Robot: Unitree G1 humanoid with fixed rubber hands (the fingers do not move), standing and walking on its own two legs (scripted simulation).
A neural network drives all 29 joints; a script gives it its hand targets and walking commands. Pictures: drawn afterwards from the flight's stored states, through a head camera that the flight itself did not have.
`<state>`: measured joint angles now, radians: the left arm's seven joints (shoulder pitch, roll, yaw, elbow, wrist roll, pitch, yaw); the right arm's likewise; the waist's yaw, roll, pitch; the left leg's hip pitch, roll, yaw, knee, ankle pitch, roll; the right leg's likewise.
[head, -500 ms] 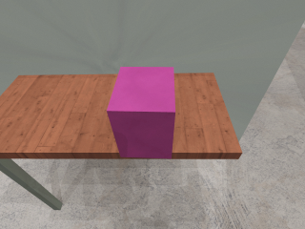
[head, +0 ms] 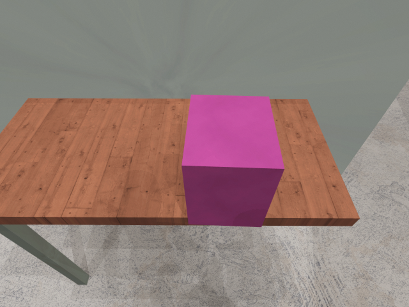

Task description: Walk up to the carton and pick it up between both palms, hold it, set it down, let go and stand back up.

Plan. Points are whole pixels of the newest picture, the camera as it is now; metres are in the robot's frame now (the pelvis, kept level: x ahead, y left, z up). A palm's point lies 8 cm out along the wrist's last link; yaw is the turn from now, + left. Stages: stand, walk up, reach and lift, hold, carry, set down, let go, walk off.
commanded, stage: walk up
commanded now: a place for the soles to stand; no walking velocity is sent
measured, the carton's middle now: (227, 162) +0.40 -0.02 +0.06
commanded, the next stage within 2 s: stand in 0.98 s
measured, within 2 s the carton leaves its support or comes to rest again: neither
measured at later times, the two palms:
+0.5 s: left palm out of the picture +0.04 +0.21 -0.14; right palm out of the picture +0.01 -0.27 -0.14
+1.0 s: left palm out of the picture +0.01 +0.21 -0.14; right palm out of the picture -0.03 -0.26 -0.14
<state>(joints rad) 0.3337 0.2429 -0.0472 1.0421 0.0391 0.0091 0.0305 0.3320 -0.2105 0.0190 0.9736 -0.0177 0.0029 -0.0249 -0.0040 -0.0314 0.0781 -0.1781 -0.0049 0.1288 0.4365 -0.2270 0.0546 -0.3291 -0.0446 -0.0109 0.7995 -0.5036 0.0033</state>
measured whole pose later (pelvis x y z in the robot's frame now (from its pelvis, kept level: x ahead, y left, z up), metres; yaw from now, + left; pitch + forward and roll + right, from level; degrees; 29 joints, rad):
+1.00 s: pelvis +0.01 -0.03 +0.00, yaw -4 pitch -1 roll +0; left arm 0.28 0.20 -0.06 1.13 0.00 -0.01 0.02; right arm 0.30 -0.21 0.06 1.13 0.00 -0.01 -0.03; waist 0.01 0.00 0.04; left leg -0.17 0.05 0.16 0.44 -0.24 0.00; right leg -0.23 0.02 -0.03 0.44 -0.19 -0.03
